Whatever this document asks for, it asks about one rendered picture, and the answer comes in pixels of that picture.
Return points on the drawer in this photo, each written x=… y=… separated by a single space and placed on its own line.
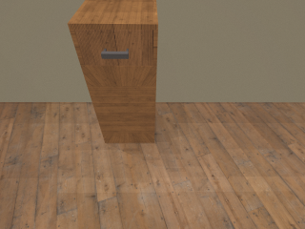
x=139 y=43

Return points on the handle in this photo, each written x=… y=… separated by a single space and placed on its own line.
x=114 y=54

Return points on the cabinet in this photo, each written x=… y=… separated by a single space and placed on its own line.
x=123 y=97

